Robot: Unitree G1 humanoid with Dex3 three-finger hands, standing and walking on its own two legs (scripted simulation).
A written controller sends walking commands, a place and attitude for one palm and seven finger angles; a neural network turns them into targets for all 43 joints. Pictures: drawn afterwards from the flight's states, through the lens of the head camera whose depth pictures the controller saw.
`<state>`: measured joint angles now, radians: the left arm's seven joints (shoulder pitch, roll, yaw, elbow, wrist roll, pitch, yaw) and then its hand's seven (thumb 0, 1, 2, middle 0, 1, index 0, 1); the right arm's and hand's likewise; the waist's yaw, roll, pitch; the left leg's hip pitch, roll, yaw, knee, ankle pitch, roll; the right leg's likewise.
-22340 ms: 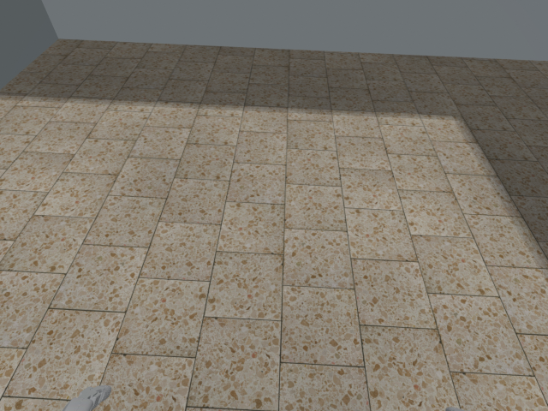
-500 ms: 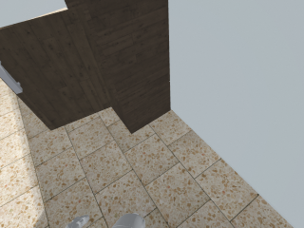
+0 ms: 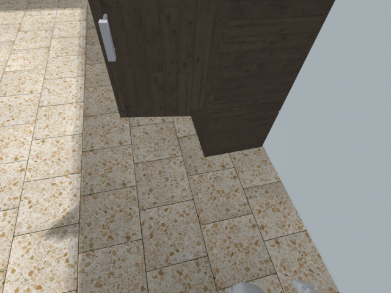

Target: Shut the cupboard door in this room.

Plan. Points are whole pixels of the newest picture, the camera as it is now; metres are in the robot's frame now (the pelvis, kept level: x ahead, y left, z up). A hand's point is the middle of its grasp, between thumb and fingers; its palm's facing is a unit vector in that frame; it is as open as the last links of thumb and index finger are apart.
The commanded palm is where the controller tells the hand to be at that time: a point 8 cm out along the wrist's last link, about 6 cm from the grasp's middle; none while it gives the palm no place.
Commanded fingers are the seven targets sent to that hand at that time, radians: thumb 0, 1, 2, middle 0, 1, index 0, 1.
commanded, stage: turn to face it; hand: left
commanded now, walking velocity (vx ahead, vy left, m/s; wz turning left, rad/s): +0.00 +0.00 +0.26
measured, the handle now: (108, 38) +0.84 +0.38 +0.02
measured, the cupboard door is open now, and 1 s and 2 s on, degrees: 81 81 81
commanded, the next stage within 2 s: take the last steps up to it in 0.20 s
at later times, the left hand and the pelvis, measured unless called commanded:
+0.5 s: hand out of the picture +0.02 +0.13 -0.14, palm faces +0.19 -0.94 -0.28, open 7.3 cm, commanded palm none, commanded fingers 0.00 0.90 0.90 -0.20 -0.30 -0.20 -0.30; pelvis -0.02 -0.06 +0.01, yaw +8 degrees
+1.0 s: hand out of the picture -0.10 +0.14 -0.17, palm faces +0.35 -0.93 -0.14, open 7.4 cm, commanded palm none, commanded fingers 0.00 0.90 0.90 -0.20 -0.30 -0.20 -0.30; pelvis +0.06 +0.04 -0.01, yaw +12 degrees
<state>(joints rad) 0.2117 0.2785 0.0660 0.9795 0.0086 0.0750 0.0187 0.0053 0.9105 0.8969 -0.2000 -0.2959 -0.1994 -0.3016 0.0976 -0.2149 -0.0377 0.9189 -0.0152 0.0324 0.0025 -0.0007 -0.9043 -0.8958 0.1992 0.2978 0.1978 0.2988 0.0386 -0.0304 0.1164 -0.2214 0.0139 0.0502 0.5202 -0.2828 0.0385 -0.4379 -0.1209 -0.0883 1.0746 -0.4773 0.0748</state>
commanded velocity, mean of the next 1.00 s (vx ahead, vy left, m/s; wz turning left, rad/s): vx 0.22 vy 0.04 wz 0.11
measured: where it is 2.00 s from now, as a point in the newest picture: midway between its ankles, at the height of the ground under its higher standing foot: (178, 246)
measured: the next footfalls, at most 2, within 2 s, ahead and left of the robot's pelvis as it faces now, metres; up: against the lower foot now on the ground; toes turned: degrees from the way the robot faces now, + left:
right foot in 0.32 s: +0.03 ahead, -0.14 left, +0.00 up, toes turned +1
left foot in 0.96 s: +0.11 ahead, +0.16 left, +0.00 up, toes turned +20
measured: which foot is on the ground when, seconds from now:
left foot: down 0.00-0.34, up 0.36-0.94, down 0.96-1.00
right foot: up 0.00-0.30, down 0.32-0.96, up 0.98-1.00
